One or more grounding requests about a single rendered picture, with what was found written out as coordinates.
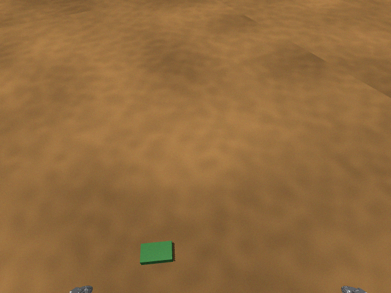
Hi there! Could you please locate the small box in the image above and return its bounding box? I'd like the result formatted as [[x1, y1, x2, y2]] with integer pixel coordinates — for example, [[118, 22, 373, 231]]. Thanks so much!
[[140, 241, 173, 265]]

